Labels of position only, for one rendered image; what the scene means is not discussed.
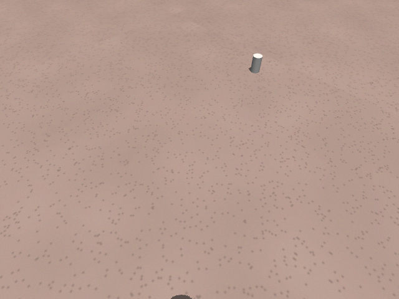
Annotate can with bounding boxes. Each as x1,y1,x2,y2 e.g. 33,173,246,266
251,54,262,74

